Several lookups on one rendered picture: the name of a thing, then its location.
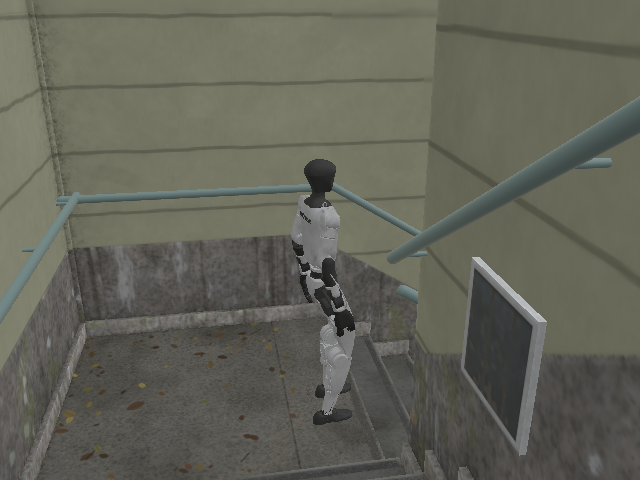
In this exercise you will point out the robot right shin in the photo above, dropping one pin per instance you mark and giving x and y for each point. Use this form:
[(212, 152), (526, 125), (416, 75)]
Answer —
[(335, 378)]

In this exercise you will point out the right robot forearm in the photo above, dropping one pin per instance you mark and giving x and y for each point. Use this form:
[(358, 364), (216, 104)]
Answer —
[(337, 301)]

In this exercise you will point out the robot left upper arm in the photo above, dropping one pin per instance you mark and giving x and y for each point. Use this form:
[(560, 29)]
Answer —
[(296, 230)]

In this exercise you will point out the robot right hand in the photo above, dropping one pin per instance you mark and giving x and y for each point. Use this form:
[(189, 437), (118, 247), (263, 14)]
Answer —
[(342, 320)]

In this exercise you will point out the robot right upper arm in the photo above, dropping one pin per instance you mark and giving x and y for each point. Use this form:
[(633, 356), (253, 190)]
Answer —
[(329, 223)]

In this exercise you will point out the robot torso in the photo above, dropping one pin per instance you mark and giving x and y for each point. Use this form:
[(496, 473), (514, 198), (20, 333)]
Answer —
[(310, 230)]

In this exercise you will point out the left robot forearm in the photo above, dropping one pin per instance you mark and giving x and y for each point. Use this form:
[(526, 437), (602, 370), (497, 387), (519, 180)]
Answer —
[(304, 266)]

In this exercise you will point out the robot left hand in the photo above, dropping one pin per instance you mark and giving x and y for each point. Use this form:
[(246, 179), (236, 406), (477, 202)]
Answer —
[(306, 293)]

